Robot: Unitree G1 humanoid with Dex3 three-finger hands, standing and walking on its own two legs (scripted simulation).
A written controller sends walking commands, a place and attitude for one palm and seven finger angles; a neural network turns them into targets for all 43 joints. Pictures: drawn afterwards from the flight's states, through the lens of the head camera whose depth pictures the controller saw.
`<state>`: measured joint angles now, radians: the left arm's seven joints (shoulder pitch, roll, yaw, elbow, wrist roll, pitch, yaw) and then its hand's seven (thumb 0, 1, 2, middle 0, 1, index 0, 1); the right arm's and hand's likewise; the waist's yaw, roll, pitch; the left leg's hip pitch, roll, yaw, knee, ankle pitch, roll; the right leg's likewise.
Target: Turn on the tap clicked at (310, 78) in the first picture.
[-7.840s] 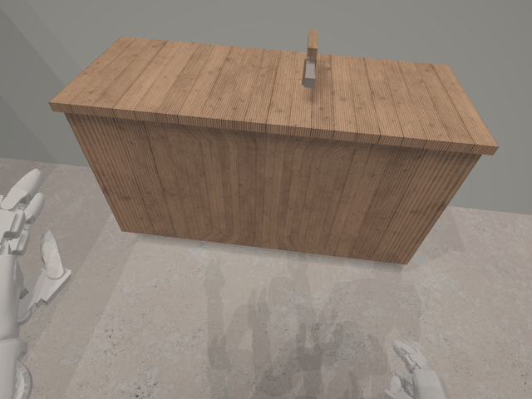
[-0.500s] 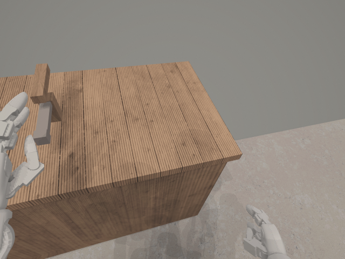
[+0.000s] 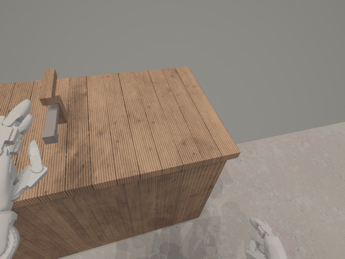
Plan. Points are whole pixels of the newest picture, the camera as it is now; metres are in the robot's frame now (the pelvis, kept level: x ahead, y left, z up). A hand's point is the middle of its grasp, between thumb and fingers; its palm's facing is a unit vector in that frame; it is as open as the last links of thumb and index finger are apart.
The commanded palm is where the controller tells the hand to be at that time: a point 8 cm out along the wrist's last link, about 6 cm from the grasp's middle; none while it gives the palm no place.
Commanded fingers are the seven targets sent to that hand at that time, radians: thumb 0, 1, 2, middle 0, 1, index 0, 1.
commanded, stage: look again from close up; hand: left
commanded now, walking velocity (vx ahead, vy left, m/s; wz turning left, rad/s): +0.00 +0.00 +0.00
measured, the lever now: (50, 136) +0.37 +0.35 +0.04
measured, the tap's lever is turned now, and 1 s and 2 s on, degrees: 0 0 0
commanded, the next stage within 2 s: turn the palm inward beside the body in 0.06 s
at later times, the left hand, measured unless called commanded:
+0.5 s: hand (64, 191) +0.19 +0.21 +0.14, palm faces +0.39 -0.85 -0.35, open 7.4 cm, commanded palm +0.15 +0.26 +0.16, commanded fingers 0.00 0.90 0.90 -0.20 -0.30 -0.20 -0.30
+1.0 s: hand (73, 190) +0.19 +0.20 +0.14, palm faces +0.51 -0.80 -0.31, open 7.4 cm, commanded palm +0.14 +0.23 +0.15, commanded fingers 0.00 0.90 0.90 -0.20 -0.30 -0.20 -0.30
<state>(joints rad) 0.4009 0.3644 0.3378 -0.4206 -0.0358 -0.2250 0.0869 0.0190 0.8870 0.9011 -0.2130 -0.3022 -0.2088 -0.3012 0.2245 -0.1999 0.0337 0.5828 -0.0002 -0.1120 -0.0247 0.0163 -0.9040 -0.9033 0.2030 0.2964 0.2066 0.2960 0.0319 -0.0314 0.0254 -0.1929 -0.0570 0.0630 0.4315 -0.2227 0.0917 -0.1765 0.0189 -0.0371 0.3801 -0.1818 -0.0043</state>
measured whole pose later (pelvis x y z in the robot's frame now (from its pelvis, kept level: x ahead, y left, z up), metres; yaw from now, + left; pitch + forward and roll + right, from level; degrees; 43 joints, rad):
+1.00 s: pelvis +0.01 -0.09 -0.03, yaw +4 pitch +3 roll +1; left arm 0.43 0.37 0.41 -0.36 -0.22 -0.04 0.05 0.02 0.89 0.90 -0.21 -0.30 -0.21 -0.30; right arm 0.19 -0.27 0.00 0.68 0.05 -0.14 -0.07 0.02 -0.91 -0.90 0.20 0.30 0.20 0.30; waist 0.06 0.02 -0.08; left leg -0.40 -0.01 -0.04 0.72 -0.36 -0.02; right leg -0.37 0.10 -0.10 0.70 -0.39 -0.11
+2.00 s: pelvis +0.00 -0.06 -0.03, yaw +6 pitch +1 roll +0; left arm 0.56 0.24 0.21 -0.51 -0.24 0.06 0.18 0.02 0.89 0.90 -0.21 -0.30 -0.20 -0.30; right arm 0.21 -0.24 0.06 0.63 0.05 -0.23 -0.08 0.02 -0.90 -0.90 0.20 0.30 0.21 0.30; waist 0.07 0.05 -0.09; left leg -0.39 -0.04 -0.04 0.72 -0.34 0.02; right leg -0.34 0.06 -0.10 0.69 -0.36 -0.09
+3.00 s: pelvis +0.01 -0.07 -0.02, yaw +5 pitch +3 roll +0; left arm 0.36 0.28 0.34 -0.19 -0.28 0.00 0.11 0.02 0.89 0.90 -0.21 -0.30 -0.20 -0.30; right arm 0.21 -0.26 0.03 0.69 0.06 -0.22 -0.10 0.02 -0.90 -0.90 0.20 0.30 0.21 0.30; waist 0.05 0.04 -0.08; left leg -0.40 -0.03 -0.04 0.69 -0.34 0.00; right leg -0.36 0.08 -0.10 0.66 -0.36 -0.11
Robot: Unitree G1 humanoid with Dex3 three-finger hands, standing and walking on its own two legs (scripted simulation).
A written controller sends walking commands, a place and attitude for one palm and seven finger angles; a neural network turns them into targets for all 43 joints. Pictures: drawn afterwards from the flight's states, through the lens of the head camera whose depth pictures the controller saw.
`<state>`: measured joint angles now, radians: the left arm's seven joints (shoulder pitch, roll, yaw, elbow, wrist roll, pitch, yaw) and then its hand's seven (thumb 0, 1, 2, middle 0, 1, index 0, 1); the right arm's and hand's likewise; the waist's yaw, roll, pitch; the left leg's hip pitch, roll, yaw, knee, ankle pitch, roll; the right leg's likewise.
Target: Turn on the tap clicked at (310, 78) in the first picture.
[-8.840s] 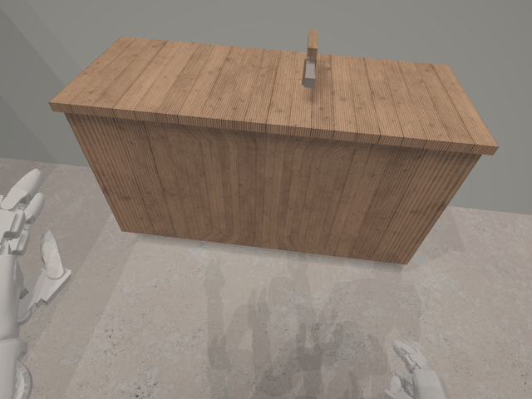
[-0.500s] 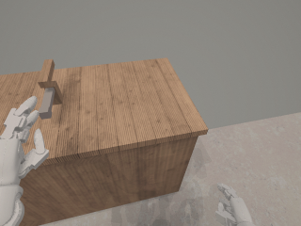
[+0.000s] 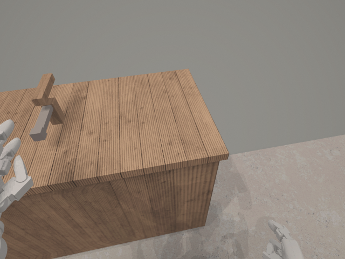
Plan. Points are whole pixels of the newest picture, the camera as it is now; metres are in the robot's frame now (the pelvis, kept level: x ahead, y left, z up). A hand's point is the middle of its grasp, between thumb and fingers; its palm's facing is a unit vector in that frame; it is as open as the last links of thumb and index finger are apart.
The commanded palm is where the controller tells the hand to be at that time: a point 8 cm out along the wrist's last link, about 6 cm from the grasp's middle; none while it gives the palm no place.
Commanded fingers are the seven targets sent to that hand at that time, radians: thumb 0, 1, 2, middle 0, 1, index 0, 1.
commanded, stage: turn the palm inward beside the body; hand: left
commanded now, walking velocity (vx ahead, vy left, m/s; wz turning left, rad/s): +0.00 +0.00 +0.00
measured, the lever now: (38, 134) +0.39 +0.42 +0.07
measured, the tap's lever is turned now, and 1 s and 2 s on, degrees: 0 0 0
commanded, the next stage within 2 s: reach beside the lever's end, fingers flat in 1.36 s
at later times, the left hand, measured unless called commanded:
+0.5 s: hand (31, 197) +0.18 +0.26 +0.15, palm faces +0.44 -0.88 -0.20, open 7.4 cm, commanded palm +0.13 +0.31 +0.16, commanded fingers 0.00 0.90 0.90 -0.20 -0.30 -0.20 -0.30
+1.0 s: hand (28, 207) +0.16 +0.26 +0.14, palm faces +0.46 -0.88 -0.13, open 7.4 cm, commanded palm +0.11 +0.30 +0.15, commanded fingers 0.00 0.90 0.90 -0.20 -0.30 -0.20 -0.30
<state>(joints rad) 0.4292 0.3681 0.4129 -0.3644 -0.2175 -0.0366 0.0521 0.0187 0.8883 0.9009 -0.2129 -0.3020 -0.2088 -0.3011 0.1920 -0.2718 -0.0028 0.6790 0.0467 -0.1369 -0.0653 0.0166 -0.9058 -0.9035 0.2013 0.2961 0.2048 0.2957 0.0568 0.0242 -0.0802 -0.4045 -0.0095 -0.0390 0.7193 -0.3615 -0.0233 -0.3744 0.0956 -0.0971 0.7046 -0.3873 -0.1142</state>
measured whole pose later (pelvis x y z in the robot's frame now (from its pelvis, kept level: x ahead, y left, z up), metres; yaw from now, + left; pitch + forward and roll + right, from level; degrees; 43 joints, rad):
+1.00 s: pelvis -0.01 +0.03 +0.00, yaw +1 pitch +1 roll +0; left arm 0.56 0.24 0.21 -0.51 -0.24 0.06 0.18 0.02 0.89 0.90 -0.21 -0.30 -0.20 -0.30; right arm 0.21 -0.24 0.06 0.63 0.05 -0.23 -0.08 0.02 -0.90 -0.90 0.20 0.30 0.21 0.30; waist 0.07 0.05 -0.09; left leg -0.39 -0.04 -0.04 0.72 -0.34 0.02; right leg -0.34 0.06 -0.10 0.69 -0.36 -0.09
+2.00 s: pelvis +0.00 +0.02 +0.00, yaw +1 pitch +3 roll +0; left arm 0.36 0.28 0.34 -0.19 -0.28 0.00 0.11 0.02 0.89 0.90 -0.21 -0.30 -0.20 -0.30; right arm 0.21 -0.26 0.03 0.69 0.06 -0.22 -0.10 0.02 -0.90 -0.90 0.20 0.30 0.21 0.30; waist 0.05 0.04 -0.08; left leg -0.40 -0.03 -0.04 0.69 -0.34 0.00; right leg -0.36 0.08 -0.10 0.66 -0.36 -0.11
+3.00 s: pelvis -0.01 +0.06 +0.00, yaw +0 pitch +8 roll -2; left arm -0.13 0.41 0.47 0.46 -0.21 -0.21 0.02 0.02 0.90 0.90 -0.17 -0.18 -0.16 -0.18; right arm 0.25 -0.27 0.03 0.70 0.03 -0.12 -0.10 0.01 -0.90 -0.90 0.20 0.30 0.21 0.30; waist -0.01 0.02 -0.07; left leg -0.55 -0.05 -0.02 0.76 -0.35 0.06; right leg -0.50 0.06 -0.08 0.70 -0.35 -0.06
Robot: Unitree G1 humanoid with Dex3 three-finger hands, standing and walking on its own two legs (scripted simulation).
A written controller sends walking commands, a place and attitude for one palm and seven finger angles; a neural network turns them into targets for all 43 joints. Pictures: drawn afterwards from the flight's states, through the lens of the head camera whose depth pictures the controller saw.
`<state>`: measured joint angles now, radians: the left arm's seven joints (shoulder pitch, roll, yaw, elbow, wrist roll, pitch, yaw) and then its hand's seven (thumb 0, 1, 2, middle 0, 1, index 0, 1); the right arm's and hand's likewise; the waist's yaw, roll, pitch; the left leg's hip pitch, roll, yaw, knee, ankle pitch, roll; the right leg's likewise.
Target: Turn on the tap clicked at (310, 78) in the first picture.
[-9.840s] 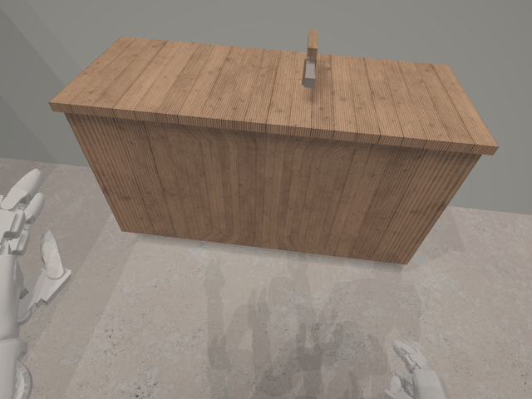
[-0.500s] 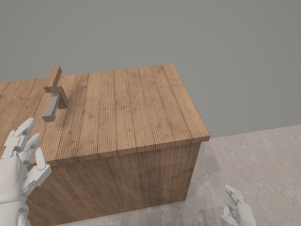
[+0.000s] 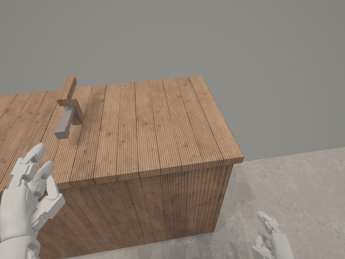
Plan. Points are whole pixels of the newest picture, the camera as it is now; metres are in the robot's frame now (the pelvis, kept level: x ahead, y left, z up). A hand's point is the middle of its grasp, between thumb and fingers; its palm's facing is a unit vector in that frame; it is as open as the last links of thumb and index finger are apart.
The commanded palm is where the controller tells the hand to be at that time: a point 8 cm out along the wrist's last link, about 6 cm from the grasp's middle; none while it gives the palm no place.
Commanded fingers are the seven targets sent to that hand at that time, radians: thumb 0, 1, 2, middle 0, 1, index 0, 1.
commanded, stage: turn the palm inward beside the body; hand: left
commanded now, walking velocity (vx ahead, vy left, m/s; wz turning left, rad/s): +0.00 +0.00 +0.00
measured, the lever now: (62, 132) +0.41 +0.38 +0.07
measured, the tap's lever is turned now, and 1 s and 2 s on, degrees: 0 0 0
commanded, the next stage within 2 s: reach beside the lever's end, fingers flat in 0.36 s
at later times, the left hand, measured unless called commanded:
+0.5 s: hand (74, 193) +0.19 +0.21 +0.14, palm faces +0.44 -0.88 -0.15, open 7.4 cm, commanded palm +0.14 +0.26 +0.15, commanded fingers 0.00 0.90 0.90 -0.20 -0.30 -0.20 -0.30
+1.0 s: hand (62, 180) +0.23 +0.26 +0.12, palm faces +0.49 -0.86 -0.14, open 7.5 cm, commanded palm +0.19 +0.31 +0.12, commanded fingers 0.00 0.90 0.90 -0.19 -0.28 -0.19 -0.28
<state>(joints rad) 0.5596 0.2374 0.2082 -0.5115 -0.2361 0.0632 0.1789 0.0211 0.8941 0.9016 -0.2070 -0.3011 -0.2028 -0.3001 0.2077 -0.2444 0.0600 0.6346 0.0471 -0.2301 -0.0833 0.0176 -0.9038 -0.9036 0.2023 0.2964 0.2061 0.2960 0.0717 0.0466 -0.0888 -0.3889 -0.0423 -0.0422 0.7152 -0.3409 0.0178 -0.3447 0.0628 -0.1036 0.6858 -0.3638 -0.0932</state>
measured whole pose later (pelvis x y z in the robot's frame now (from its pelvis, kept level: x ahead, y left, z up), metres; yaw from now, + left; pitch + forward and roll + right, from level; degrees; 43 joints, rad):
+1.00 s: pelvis +0.01 -0.01 +0.00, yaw +0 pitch +3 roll +0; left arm 0.36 0.28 0.34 -0.19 -0.28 0.00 0.11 0.02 0.89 0.90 -0.21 -0.30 -0.20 -0.30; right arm 0.21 -0.26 0.03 0.69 0.06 -0.22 -0.10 0.02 -0.90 -0.90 0.20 0.30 0.21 0.30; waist 0.05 0.04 -0.08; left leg -0.40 -0.03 -0.04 0.69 -0.34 0.00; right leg -0.36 0.08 -0.10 0.66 -0.36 -0.11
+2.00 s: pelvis +0.01 +0.03 +0.00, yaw -1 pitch +8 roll -2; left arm -0.13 0.41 0.47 0.46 -0.21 -0.21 0.02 0.02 0.90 0.90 -0.17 -0.18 -0.16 -0.18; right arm 0.25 -0.27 0.03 0.70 0.03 -0.12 -0.10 0.01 -0.90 -0.90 0.20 0.30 0.21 0.30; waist -0.01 0.02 -0.07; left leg -0.55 -0.05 -0.02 0.76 -0.35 0.06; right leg -0.50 0.06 -0.08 0.70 -0.35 -0.06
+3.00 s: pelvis +0.01 +0.04 -0.01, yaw -2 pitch +11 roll -3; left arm -0.20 0.42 0.51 0.57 -0.19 -0.29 0.00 0.02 0.90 0.90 -0.16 -0.15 -0.15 -0.15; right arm 0.28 -0.26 0.02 0.67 0.02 -0.05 -0.07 0.01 -0.90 -0.90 0.20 0.30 0.21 0.30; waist -0.02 0.02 -0.10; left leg -0.65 -0.04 -0.02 0.84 -0.39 0.07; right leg -0.59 0.06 -0.08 0.76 -0.38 -0.04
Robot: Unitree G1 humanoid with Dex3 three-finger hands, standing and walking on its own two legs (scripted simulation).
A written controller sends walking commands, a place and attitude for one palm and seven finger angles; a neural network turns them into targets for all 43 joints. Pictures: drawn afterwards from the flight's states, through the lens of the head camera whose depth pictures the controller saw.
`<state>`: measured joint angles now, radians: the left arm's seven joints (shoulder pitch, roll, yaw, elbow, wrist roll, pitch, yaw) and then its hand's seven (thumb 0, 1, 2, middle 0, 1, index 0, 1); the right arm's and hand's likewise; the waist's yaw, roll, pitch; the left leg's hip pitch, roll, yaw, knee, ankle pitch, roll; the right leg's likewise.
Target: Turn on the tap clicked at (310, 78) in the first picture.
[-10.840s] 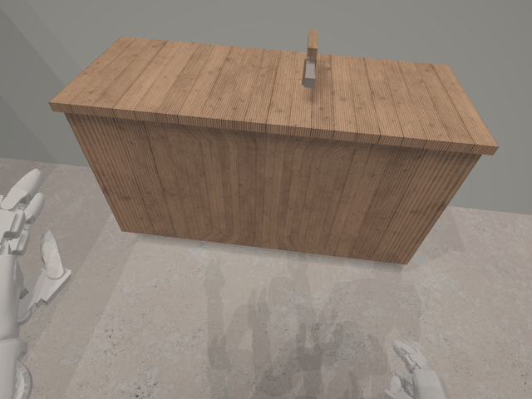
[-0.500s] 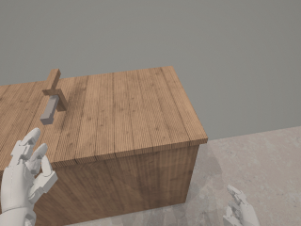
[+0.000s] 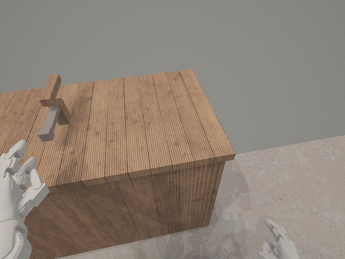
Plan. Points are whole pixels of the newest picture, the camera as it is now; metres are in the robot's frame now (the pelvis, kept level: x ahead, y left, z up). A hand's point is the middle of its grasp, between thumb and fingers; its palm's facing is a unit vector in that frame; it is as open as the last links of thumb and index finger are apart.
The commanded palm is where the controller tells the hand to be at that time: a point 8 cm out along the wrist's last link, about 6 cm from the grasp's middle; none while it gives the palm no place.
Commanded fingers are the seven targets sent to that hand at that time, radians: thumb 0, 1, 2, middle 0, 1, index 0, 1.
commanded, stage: reach beside the lever's end, fingers flat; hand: left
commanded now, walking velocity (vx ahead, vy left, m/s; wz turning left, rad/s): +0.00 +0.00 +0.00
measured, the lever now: (46, 134) +0.39 +0.40 +0.06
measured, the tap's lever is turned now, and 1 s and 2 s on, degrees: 0 0 0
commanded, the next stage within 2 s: push the lever round in 1.66 s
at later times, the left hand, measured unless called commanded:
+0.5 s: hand (37, 171) +0.26 +0.33 +0.09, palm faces +0.50 -0.86 -0.11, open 7.6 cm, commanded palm +0.22 +0.37 +0.09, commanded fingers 0.00 0.90 0.90 -0.17 -0.22 -0.17 -0.22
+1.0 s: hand (37, 156) +0.32 +0.37 +0.07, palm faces +0.51 -0.85 -0.11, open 7.8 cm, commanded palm +0.28 +0.41 +0.07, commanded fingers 0.00 0.90 0.90 -0.15 -0.16 -0.15 -0.16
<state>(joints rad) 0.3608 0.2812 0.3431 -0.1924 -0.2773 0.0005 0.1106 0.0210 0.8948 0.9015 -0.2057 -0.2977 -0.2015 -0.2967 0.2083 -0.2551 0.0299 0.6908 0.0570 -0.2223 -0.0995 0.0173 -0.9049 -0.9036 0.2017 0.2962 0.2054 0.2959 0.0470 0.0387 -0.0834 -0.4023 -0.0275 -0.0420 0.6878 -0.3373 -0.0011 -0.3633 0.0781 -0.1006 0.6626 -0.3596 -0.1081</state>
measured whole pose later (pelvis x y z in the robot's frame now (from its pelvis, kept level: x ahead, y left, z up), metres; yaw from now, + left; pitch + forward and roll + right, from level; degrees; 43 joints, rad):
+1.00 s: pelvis +0.00 +0.04 -0.01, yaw -1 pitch +8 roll -2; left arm -0.13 0.41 0.47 0.46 -0.21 -0.21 0.02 0.02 0.90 0.90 -0.17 -0.18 -0.16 -0.18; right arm 0.25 -0.27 0.03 0.70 0.03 -0.12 -0.10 0.01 -0.90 -0.90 0.20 0.30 0.21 0.30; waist -0.01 0.02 -0.07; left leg -0.55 -0.05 -0.02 0.76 -0.35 0.06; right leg -0.50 0.06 -0.08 0.70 -0.35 -0.06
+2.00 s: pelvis +0.00 +0.05 -0.02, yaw -1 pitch +11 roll -3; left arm -0.20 0.42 0.51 0.57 -0.19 -0.29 0.00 0.02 0.90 0.90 -0.16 -0.15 -0.15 -0.15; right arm 0.28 -0.26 0.02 0.67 0.02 -0.05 -0.07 0.01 -0.90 -0.90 0.20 0.30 0.21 0.30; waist -0.02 0.02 -0.10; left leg -0.65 -0.04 -0.02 0.84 -0.39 0.07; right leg -0.59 0.06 -0.08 0.76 -0.38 -0.04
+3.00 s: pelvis +0.00 +0.03 -0.02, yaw -1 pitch +11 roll -2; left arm -0.26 0.30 0.41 0.56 -0.12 -0.27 0.27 0.02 0.90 0.90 -0.16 -0.15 -0.14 -0.15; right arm 0.26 -0.26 0.02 0.69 0.01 -0.02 -0.05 0.01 -0.91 -0.90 0.20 0.30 0.21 0.30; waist -0.02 0.02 -0.12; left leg -0.64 -0.03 -0.03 0.84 -0.39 0.04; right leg -0.58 0.07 -0.10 0.78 -0.39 -0.07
